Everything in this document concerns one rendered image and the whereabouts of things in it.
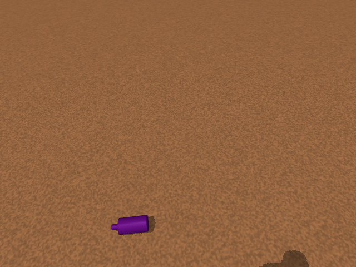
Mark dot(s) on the bottle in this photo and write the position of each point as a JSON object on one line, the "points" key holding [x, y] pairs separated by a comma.
{"points": [[130, 225]]}

